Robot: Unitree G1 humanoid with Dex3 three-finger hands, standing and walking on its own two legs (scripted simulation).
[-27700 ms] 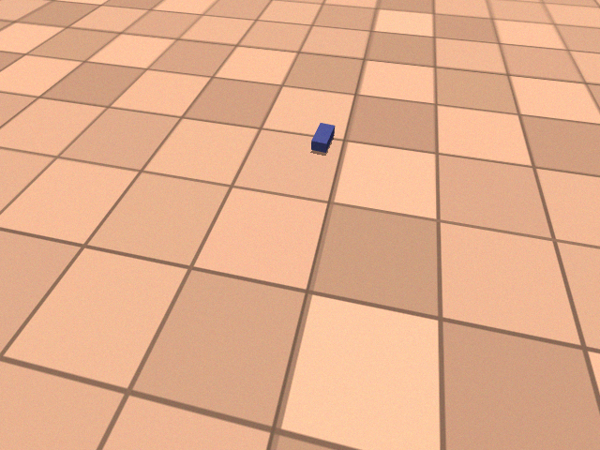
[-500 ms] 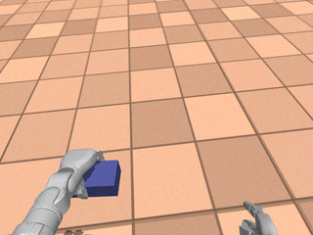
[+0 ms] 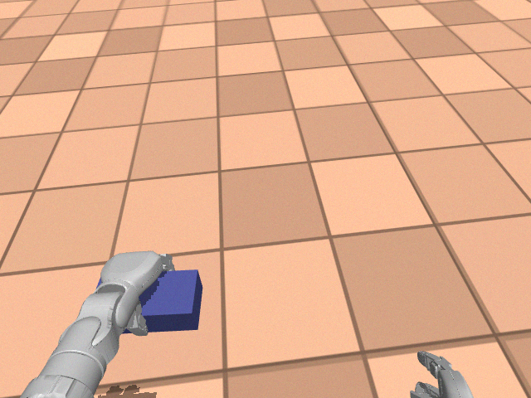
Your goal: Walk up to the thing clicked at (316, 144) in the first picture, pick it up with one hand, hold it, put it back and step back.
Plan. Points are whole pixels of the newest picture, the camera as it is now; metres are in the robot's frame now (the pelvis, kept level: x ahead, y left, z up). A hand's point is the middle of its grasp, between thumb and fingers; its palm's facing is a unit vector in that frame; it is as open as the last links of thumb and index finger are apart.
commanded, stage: crouch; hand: left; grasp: from above
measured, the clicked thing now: (149, 301) +0.29 +0.23 -0.08
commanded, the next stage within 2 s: lower in 1.90 s
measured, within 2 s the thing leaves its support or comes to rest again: neither
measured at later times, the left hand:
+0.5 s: hand (162, 320) +0.30 +0.24 -0.19, palm faces -0.46 +0.04 -0.89, open 11.1 cm
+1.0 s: hand (186, 328) +0.36 +0.25 -0.43, palm faces -0.47 +0.02 -0.88, open 11.0 cm
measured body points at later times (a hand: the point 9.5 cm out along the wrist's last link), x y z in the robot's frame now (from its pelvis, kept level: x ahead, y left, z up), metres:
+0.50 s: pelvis -0.02 +0.00 -0.08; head +0.07 +0.02 +0.36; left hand +0.32 +0.23 -0.14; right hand +0.08 -0.29 -0.19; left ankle +0.03 +0.14 -0.73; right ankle +0.01 -0.15 -0.73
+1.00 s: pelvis -0.05 +0.01 -0.27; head +0.15 +0.04 +0.13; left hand +0.38 +0.25 -0.38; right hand -0.01 -0.27 -0.40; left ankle +0.02 +0.14 -0.73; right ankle +0.01 -0.15 -0.73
